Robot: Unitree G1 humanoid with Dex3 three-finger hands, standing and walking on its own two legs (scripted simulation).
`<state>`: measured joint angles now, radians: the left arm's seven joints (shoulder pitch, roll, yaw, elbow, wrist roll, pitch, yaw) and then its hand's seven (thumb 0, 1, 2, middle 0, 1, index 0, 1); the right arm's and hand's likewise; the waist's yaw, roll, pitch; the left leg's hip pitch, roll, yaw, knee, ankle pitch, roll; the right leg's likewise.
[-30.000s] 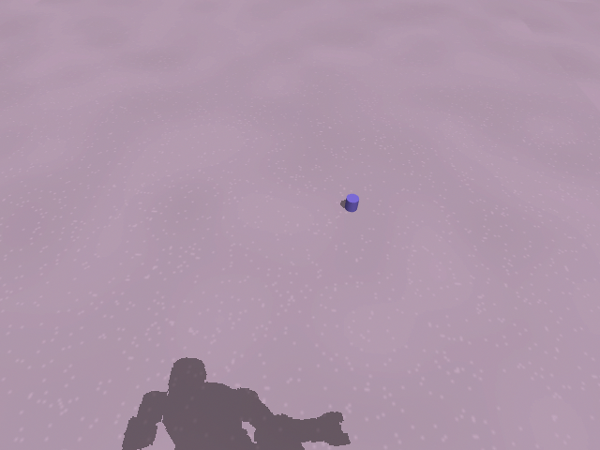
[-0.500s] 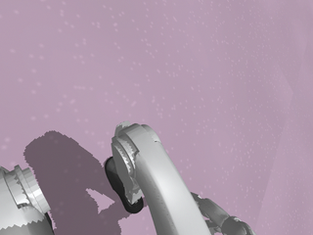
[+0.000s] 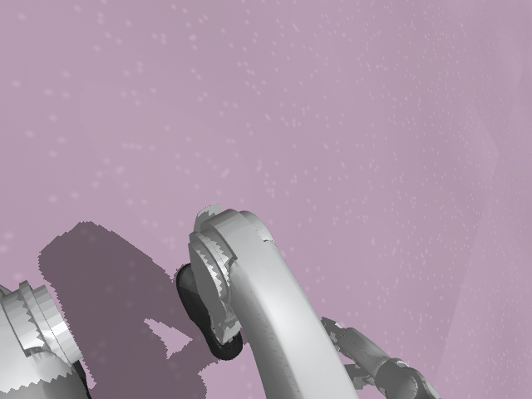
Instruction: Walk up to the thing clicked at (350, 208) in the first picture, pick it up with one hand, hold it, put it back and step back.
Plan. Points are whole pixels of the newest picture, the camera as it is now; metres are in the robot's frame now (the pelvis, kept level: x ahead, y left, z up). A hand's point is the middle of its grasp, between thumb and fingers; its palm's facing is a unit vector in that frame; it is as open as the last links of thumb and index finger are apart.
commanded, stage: close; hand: left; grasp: from above
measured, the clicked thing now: out of the picture +0.46 +0.37 -0.28
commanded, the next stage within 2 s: settle in 1.12 s
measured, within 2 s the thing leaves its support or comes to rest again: leaves its support in 1.48 s
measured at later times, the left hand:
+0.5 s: hand out of the picture +0.44 +0.35 -0.25, palm faces -0.40 -0.17 -0.90, open 10.3 cm
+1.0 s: hand out of the picture +0.44 +0.35 -0.25, palm faces -0.41 -0.18 -0.90, open 7.6 cm
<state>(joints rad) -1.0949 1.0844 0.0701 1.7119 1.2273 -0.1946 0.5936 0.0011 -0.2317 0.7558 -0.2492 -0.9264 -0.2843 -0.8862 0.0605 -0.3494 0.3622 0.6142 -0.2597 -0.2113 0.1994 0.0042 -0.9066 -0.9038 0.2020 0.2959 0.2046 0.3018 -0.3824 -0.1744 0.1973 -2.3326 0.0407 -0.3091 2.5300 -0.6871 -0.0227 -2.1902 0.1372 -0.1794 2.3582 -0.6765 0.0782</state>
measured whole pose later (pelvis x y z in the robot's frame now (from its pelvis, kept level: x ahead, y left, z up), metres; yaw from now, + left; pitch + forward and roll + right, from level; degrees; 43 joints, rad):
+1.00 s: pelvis +0.00 +0.00 +0.00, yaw +0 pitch +25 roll -15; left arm -1.06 1.09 0.08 1.69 1.21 -0.22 0.56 -0.03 0.33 0.29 -0.68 -0.56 -0.84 -0.51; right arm 0.08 -0.36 0.37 0.61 -0.26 -0.21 0.20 0.00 -0.91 -0.90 0.20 0.30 0.20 0.30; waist -0.38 -0.18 0.20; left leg -2.33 0.04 -0.31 2.53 -0.69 -0.02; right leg -2.18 0.13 -0.18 2.36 -0.68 0.08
